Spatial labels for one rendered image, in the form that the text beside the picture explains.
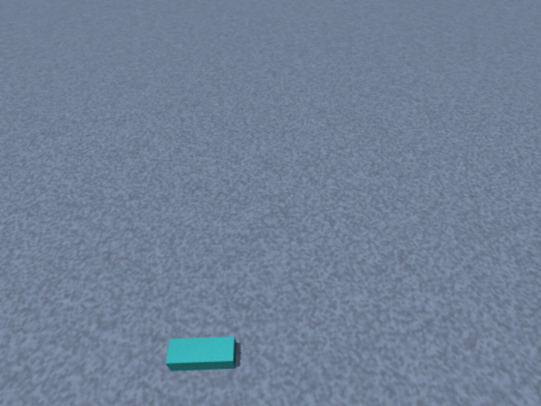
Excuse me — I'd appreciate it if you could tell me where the carton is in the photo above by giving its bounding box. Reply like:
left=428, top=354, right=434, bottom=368
left=166, top=337, right=236, bottom=371

